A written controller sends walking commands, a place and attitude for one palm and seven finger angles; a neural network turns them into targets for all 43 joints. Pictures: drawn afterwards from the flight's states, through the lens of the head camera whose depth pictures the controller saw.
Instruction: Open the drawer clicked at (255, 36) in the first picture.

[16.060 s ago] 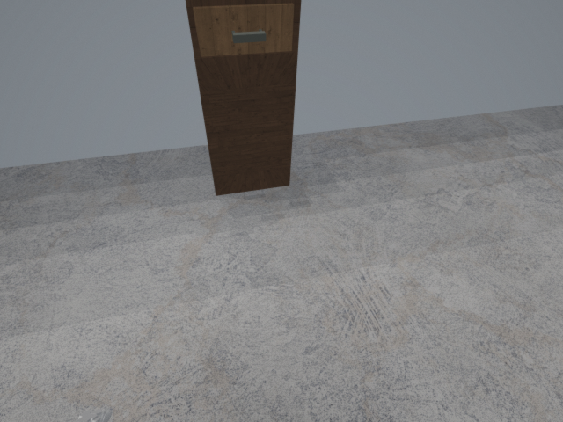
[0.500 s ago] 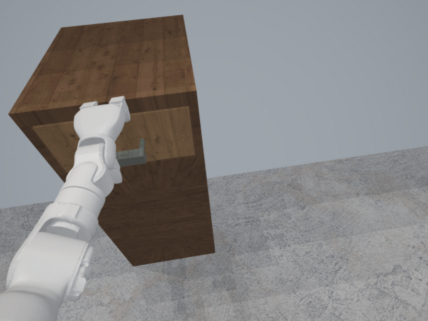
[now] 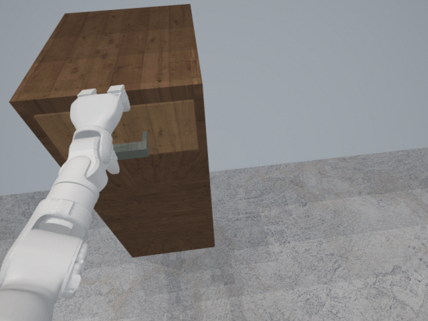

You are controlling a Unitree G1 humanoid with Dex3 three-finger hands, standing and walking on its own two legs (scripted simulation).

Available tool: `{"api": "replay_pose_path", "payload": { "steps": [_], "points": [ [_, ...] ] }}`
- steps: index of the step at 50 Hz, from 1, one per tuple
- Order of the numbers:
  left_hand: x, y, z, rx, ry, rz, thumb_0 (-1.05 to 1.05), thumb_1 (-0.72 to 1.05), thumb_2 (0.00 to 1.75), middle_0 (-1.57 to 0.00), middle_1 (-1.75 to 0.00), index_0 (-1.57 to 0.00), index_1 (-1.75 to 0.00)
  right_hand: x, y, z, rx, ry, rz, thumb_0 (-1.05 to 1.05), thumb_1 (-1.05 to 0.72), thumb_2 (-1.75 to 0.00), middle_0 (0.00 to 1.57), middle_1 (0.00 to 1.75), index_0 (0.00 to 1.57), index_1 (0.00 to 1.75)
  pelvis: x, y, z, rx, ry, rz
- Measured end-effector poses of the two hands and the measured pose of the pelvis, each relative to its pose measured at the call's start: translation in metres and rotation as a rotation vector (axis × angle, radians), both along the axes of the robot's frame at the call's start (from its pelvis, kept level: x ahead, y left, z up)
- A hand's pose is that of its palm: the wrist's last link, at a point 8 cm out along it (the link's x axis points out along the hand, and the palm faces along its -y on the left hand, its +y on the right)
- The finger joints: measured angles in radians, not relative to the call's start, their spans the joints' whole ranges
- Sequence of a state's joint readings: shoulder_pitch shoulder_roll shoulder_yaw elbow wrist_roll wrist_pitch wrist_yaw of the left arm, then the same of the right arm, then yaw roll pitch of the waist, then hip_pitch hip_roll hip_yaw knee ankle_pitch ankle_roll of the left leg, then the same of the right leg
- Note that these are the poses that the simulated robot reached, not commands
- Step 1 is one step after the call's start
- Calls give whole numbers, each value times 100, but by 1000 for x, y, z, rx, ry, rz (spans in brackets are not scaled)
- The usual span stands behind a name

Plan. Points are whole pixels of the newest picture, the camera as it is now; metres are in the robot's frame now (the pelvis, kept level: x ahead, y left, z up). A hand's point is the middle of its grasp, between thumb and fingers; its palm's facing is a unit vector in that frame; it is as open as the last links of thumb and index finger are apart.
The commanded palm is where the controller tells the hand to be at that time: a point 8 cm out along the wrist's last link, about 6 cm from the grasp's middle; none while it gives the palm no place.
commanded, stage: move the hooked fingers above the handle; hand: left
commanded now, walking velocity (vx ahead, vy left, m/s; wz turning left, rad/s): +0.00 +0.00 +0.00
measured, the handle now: (123, 144) +0.50 +0.22 +0.03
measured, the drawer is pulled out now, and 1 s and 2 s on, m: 0.00 0.00 0.00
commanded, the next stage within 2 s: lower the fingers behind the handle in 1.72 s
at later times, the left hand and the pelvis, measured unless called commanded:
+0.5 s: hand (100, 136) +0.45 +0.24 +0.10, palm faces +0.12 -0.01 -0.99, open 13.6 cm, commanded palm +0.43 +0.23 +0.15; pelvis +0.00 +0.01 +0.00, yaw +1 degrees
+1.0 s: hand (97, 138) +0.45 +0.25 +0.10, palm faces +0.15 +0.00 -0.99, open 13.8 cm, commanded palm +0.43 +0.23 +0.15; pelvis -0.01 +0.01 -0.01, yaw +0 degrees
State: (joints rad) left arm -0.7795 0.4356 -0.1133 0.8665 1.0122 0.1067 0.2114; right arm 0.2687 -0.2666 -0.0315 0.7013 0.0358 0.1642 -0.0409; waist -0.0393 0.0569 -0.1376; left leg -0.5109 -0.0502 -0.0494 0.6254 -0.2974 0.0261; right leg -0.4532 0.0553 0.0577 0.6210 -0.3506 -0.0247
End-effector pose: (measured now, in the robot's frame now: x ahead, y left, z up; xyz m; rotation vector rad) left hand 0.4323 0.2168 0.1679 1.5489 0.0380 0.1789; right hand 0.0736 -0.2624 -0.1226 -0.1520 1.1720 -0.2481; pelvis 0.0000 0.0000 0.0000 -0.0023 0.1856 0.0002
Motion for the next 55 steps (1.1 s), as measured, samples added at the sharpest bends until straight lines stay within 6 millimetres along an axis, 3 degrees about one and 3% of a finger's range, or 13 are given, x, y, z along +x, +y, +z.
{"api": "replay_pose_path", "payload": {
  "steps": [5,11,15,22,32,38,43,46,51,55],
  "points": [
    [0,0,0,-3,107,43,0,-49,30,-36,-124,-35,-128,3,10,3,28,-34,-17,1,-91,-90,20,30,20,30,0,-1,2,6,-20,-13],
    [-14,14,-34,-23,235,-6,0,-49,30,-33,-122,-32,-123,0,7,9,-1,-52,-20,1,-91,-90,21,30,20,30,-2,-3,2,4,-24,-16],
    [-25,16,-45,-19,183,-105,0,-49,30,-32,-121,-32,-121,-6,-1,8,-41,-21,-5,1,-91,-90,21,30,20,30,-4,-1,-1,-3,-11,0],
    [-12,24,-21,2,-30,-74,0,-49,30,-32,-121,-33,-120,-12,-5,1,-54,32,5,1,-91,-90,20,30,20,30,-4,3,-5,-11,18,24],
    [-2,13,-2,-2,83,80,0,-49,30,-35,-123,-35,-127,-8,14,-3,20,17,0,1,-91,-90,20,30,20,30,-1,7,-1,-5,-7,13],
    [-8,1,-30,-31,223,-24,0,-49,30,-33,-122,-32,-123,-4,17,5,6,-29,-1,1,-91,-90,20,30,20,30,-4,6,0,-2,-21,5],
    [-15,-8,-44,-48,148,-165,0,-49,30,-32,-121,-32,-121,-7,10,7,-30,-38,-6,1,-91,-90,20,30,20,30,-7,6,-3,-5,-5,-3],
    [-15,1,-33,-29,26,-158,0,-49,30,-32,-121,-32,-120,-11,7,3,-37,-22,-7,1,-91,-90,20,30,20,30,-7,6,-5,-7,9,-2],
    [-10,30,-14,17,-53,20,0,-49,30,-32,-121,-33,-121,-15,7,-5,-8,22,-3,1,-91,-90,20,30,20,30,-5,6,-5,-8,18,3],
    [-7,22,-5,15,17,88,-1,-49,30,-32,-121,-35,-125,-14,10,-6,14,39,2,1,-91,-90,20,30,20,30,-3,6,-2,-8,6,15]
  ]
}}
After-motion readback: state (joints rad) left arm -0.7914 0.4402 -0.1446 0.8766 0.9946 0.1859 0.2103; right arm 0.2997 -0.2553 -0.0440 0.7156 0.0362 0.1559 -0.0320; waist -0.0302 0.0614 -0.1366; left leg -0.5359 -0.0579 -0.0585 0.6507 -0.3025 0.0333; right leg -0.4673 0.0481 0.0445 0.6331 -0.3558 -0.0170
